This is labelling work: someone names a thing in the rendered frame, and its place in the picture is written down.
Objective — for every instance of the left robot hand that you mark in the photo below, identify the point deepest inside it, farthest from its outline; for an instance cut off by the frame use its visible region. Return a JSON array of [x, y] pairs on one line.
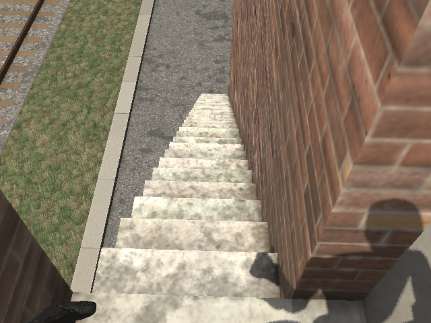
[[71, 312]]

